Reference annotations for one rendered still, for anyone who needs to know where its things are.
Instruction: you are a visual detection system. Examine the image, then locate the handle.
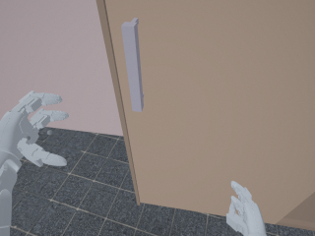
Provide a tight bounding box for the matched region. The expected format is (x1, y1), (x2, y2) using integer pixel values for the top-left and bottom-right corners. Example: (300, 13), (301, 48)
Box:
(121, 18), (144, 112)

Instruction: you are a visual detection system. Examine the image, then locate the wardrobe door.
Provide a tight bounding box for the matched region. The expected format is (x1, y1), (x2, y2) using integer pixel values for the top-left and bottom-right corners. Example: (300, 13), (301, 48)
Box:
(105, 0), (315, 224)
(284, 192), (315, 223)

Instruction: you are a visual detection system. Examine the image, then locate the robot right hand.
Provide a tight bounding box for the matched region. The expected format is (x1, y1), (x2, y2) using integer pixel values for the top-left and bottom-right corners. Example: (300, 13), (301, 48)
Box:
(226, 181), (267, 236)

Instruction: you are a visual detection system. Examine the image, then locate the robot left hand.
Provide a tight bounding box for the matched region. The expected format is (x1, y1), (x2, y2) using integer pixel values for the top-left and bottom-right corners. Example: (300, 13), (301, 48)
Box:
(0, 90), (69, 167)

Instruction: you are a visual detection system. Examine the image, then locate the left robot forearm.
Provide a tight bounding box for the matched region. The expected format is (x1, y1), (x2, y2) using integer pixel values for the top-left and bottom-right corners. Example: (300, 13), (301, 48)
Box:
(0, 149), (22, 236)

